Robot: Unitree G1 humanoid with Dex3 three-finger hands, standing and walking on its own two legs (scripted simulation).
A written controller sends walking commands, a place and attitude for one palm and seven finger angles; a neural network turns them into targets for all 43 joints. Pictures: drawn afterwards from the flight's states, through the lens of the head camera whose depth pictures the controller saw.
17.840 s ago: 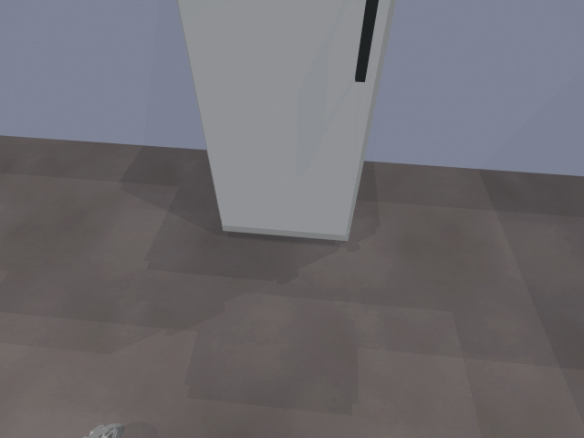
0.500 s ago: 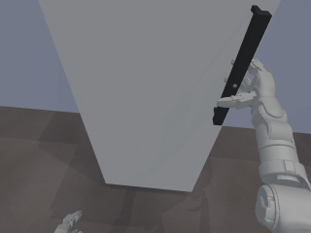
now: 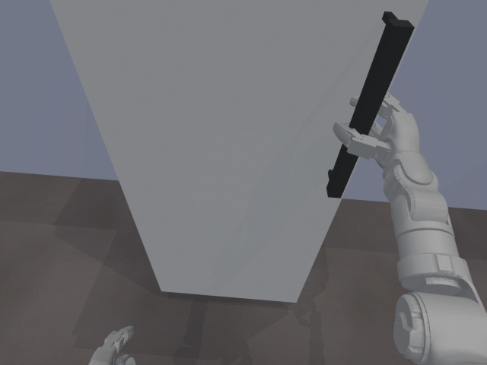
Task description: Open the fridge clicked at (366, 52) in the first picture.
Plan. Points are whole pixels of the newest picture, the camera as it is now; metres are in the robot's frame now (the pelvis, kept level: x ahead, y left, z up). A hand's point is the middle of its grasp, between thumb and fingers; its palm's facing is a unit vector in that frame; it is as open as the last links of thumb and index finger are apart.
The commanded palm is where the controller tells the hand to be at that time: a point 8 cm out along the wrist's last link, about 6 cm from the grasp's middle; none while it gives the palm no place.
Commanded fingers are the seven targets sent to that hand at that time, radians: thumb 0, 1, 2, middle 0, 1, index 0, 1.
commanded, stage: grip the handle and tug to test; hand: right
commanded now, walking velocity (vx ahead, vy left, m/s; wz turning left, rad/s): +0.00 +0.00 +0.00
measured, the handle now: (356, 120) +0.48 -0.15 +0.19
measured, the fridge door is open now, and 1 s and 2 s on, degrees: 0 0 19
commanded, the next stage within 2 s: pull the door a little, standing still in 0.88 s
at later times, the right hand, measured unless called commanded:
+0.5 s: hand (349, 137) +0.43 -0.13 +0.19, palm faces +0.02 +1.00 +0.02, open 5.8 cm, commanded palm +0.40 -0.18 +0.19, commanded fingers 0.00 -0.90 -0.90 0.45 1.40 0.45 1.40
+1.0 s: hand (349, 138) +0.42 -0.13 +0.19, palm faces +0.00 +1.00 +0.02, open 5.9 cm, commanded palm +0.39 -0.17 +0.19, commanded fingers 0.00 -0.90 -0.90 0.45 1.40 0.45 1.40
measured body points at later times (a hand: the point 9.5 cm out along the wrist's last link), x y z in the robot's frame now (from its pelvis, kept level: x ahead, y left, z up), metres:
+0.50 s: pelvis +0.00 +0.01 +0.00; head -0.01 +0.02 +0.45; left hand +0.12 +0.26 -0.11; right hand +0.42 -0.18 +0.20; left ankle +0.02 +0.11 -0.74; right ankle -0.02 -0.10 -0.74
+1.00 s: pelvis +0.02 +0.01 +0.00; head +0.01 +0.02 +0.45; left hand +0.15 +0.26 -0.09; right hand +0.42 -0.18 +0.20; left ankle +0.02 +0.11 -0.74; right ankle -0.02 -0.10 -0.74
